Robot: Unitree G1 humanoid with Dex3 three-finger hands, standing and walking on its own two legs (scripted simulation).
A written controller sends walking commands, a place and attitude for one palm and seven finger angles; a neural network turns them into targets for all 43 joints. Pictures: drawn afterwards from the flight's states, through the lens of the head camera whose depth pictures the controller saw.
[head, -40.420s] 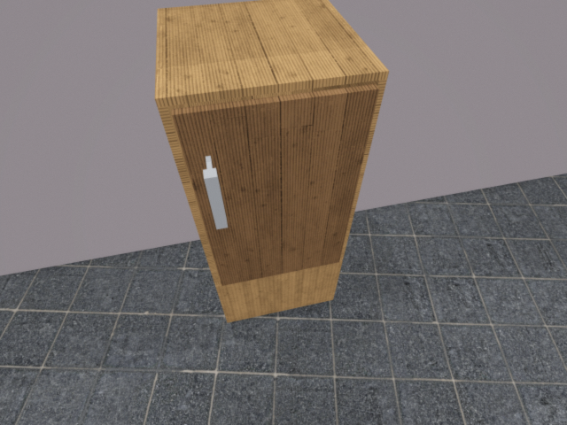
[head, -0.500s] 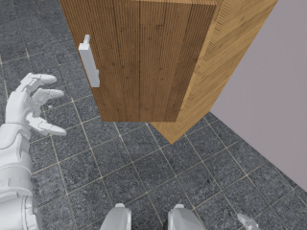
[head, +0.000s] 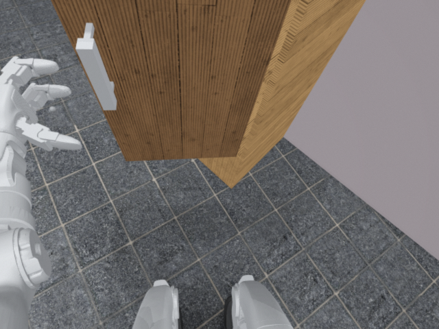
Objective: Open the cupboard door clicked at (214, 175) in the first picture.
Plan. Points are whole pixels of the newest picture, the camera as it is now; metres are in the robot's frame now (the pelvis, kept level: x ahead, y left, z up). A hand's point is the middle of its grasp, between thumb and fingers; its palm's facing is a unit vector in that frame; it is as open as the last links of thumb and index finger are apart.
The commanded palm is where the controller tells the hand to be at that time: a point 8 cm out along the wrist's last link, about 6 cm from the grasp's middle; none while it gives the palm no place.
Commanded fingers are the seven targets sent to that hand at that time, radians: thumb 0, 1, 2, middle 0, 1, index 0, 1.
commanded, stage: move the hooked fingers beside the handle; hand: left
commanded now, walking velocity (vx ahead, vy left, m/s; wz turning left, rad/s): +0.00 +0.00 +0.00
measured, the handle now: (100, 70) +0.57 +0.20 +0.06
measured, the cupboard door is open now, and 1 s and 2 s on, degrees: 49 49 49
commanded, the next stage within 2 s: slide the fingers in behind the handle in 1.02 s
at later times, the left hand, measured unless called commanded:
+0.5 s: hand (56, 96) +0.51 +0.26 +0.06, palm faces +0.04 -1.00 -0.03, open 13.9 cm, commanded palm +0.49 +0.30 +0.06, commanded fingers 0.00 -0.50 0.30 -0.30 -1.20 -0.30 -1.20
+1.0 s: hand (59, 95) +0.51 +0.26 +0.05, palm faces +0.03 -1.00 -0.02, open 13.9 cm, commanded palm +0.50 +0.30 +0.06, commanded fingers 0.00 -0.50 0.30 -0.30 -1.20 -0.30 -1.20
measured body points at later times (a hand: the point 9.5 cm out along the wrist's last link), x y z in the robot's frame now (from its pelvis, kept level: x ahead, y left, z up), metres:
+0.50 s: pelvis +0.00 +0.00 +0.00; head +0.16 +0.03 +0.42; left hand +0.50 +0.31 +0.06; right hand +0.01 -0.27 -0.10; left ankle +0.02 +0.09 -0.65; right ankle +0.03 -0.13 -0.65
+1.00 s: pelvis +0.01 +0.00 -0.01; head +0.17 +0.04 +0.41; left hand +0.50 +0.31 +0.06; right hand +0.02 -0.27 -0.11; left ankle +0.02 +0.09 -0.65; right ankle +0.03 -0.13 -0.65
